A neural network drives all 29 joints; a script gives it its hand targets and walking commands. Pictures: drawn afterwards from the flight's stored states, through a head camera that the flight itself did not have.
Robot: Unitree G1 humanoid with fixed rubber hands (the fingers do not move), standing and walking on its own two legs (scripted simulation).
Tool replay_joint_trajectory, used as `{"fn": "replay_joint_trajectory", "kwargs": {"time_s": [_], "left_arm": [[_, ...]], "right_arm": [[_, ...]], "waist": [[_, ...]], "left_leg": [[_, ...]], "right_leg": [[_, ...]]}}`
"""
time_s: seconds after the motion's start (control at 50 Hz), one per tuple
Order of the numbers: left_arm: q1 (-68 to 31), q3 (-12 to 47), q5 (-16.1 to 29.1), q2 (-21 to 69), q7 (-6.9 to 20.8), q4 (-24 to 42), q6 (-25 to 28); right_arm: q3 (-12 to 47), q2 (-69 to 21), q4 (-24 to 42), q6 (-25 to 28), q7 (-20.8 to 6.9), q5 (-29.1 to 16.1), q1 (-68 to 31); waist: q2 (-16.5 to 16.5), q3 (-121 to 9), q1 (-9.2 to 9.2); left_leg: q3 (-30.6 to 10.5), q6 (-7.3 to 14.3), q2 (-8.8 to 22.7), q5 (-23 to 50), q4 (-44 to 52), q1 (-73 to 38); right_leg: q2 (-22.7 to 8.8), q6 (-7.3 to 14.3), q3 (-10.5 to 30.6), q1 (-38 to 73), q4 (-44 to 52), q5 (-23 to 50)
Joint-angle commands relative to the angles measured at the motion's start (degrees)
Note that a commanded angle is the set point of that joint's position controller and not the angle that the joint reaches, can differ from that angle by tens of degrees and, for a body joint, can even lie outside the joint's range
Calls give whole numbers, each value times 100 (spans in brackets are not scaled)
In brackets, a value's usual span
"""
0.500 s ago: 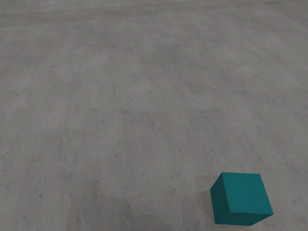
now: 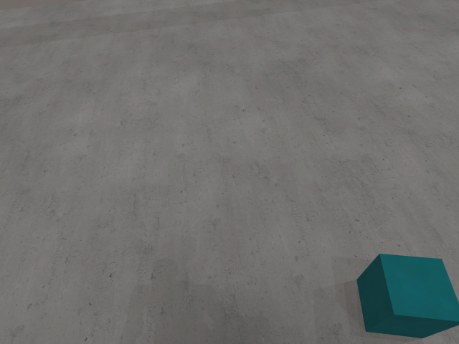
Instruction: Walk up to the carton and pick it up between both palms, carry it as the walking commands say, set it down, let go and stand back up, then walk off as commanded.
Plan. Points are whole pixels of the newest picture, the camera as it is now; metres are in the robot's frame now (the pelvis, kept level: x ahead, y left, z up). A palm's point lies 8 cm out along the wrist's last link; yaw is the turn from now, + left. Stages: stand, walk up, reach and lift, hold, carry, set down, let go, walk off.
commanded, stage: walk off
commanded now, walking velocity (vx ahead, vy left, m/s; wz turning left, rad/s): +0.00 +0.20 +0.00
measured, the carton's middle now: (401, 297) +0.41 -0.56 -0.64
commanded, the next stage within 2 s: none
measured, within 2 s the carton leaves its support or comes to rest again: neither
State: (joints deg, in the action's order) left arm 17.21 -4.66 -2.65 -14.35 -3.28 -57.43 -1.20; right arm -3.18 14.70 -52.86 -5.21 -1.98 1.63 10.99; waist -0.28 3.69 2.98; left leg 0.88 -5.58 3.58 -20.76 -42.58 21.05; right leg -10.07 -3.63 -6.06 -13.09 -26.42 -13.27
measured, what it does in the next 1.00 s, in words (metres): steps to the left: left foot, then right foot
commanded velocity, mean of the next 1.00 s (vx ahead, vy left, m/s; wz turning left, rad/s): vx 0.00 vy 0.20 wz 0.00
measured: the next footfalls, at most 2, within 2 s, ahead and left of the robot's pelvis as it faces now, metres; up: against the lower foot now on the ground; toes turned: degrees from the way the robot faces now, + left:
left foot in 0.06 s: +0.05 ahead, +0.18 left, +0.00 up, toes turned +4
right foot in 0.44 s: +0.01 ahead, +0.04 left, +0.00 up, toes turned -9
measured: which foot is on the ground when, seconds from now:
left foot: up 0.00-0.04, down 0.06-0.44, up 0.46-0.84, down 0.86-1.00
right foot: down 0.00-0.06, up 0.08-0.42, down 0.44-0.86, up 0.88-1.00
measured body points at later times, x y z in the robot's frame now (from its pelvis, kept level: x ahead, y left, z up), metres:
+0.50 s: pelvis -0.01 +0.12 -0.01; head +0.00 +0.09 +0.44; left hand +0.06 +0.38 -0.14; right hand +0.02 -0.12 -0.18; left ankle +0.00 +0.19 -0.72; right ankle -0.03 +0.04 -0.74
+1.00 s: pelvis -0.03 +0.28 +0.00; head +0.01 +0.30 +0.44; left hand +0.00 +0.56 -0.16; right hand +0.06 +0.01 -0.13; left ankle -0.01 +0.38 -0.74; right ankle -0.06 +0.13 -0.66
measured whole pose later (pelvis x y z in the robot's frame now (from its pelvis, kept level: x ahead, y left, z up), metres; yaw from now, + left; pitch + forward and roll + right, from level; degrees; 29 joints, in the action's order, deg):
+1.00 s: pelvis -0.03 +0.28 +0.00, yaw -1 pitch +1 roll -1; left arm 14.8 -5.4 -1.5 -16.9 -3.3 -55.5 -3.5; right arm -1.8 12.9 -51.0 -2.7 -0.2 2.1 11.2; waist -3.0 3.3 1.3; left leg 5.3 1.5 1.7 -13.3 -27.4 14.7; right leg -3.3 0.3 0.4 -27.6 -63.9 -28.3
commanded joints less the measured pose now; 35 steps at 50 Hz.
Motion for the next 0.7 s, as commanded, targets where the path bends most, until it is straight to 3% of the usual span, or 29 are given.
{"fn": "replay_joint_trajectory", "kwargs": {"time_s": [0.0,0.02,0.04,0.06,0.08,0.1,0.14,0.18,0.22,0.28,0.36,0.4,0.42,0.44,0.46,0.48,0.5,0.52,0.56,0.6,0.68], "left_arm": [[82,-317,-5,-1319,-4,188,-44],[-9,-305,31,-1268,-7,213,-59],[193,-254,14,-1064,24,207,-50],[366,-128,-77,-503,66,314,-86],[-86,8,39,-118,-52,540,-222],[-362,-38,150,-399,-98,582,-285],[-95,-118,194,-622,-42,437,-236],[314,-145,56,-657,-27,208,-196],[175,-92,78,-497,-24,249,-202],[-243,49,146,-252,-57,421,-202],[-92,155,230,-139,-134,378,-143],[236,180,232,-101,-156,261,-85],[517,147,168,-292,-161,208,-27],[809,55,58,-796,-168,231,13],[649,-73,66,-1277,-181,205,-81],[563,-16,71,-899,-165,170,-46],[210,28,108,-712,-137,244,-6],[-167,40,111,-665,-103,353,23],[-236,48,141,-583,-85,392,116],[-44,23,119,-596,-63,325,161],[289,-92,38,-820,-34,196,147]], "right_arm": [[-52,252,228,63,-5,-4,341],[-80,258,77,94,17,32,681],[-153,475,-73,168,40,111,1089],[-206,939,-30,265,24,129,1304],[-290,1534,143,299,71,57,949],[-201,1134,190,301,122,90,766],[-39,752,316,264,217,108,109],[15,547,421,307,279,26,-90],[70,419,395,332,307,43,29],[90,426,206,311,375,82,407],[101,454,73,250,367,69,540],[85,529,9,217,356,3,495],[75,519,-27,219,359,-67,587],[113,210,86,258,339,-91,767],[-9,539,280,196,323,26,245],[-53,636,262,161,259,101,97],[-95,518,160,162,195,66,297],[-103,429,33,166,162,49,535],[-140,344,-58,155,73,103,667],[-138,254,6,126,51,43,563],[-20,37,248,52,10,-10,99]], "waist": [[-1463,-214,-122],[-1233,-319,-302],[-550,-608,-412],[1193,-755,-463],[2473,-600,-691],[1900,-397,-711],[1189,-220,-217],[995,-438,-83],[953,-427,-186],[976,-280,-369],[745,-394,-329],[517,-446,-81],[178,-467,78],[-1292,-671,91],[-1984,236,233],[-836,188,115],[-524,158,-154],[-450,149,-340],[-668,-44,-330],[-758,-200,-247],[-1323,-182,-3]], "left_leg": [[438,177,-95,306,1259,-592],[552,291,-206,731,1989,-1170],[438,316,-148,897,2320,-2113],[-940,471,1167,1404,2758,-2471],[-1412,1265,1709,1616,2884,-1248],[-1162,1442,1503,1295,2961,-758],[-553,1216,984,1405,2753,-677],[-367,1388,828,2286,2528,-925],[-460,1578,839,2326,2521,-955],[-743,1767,929,2162,2455,-1110],[-1017,1842,1007,2597,2379,-1152],[-868,1603,829,2366,2228,-804],[-706,1216,603,1698,2007,-165],[-161,767,89,-33,635,915],[208,544,-403,-1206,-723,1389],[-472,472,-335,-815,-1673,1156],[-621,420,-354,-379,-2032,1068],[-737,353,-353,-62,-2112,1061],[-649,178,-465,289,-2318,1050],[-513,-1,-479,329,-2256,1015],[43,-170,-160,232,-830,744]], "right_leg": [[-989,883,797,-27,611,1717],[-883,742,685,-235,251,1601],[-567,545,426,-713,-454,988],[146,323,-142,-1574,-2008,-1826],[806,346,225,-1939,-3167,-2759],[806,467,816,-1835,-3923,-2566],[812,546,871,-1863,-4205,-1731],[736,406,424,-1719,-4389,-1276],[673,339,205,-1609,-3991,-1282],[678,419,106,-1422,-2854,-1562],[781,599,16,-667,-1488,-1483],[715,645,-10,179,-147,-491],[297,632,376,1043,772,337],[-1505,891,2359,1950,1511,-163],[-2442,1870,3109,545,1493,1509],[-2083,1910,2597,271,1372,1853],[-1661,1679,1988,145,1306,1610],[-1297,1372,1516,158,1249,1435],[-926,1172,942,416,994,2191],[-850,1135,685,552,814,2739],[-738,1043,527,648,765,2393]]}}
